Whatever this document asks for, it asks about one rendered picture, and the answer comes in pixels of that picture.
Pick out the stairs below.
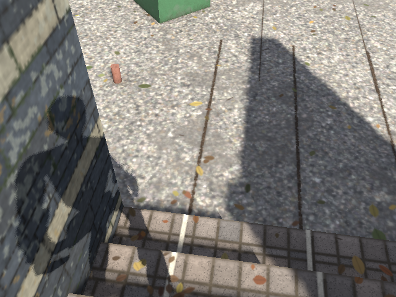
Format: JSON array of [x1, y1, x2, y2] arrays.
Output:
[[67, 207, 396, 297]]

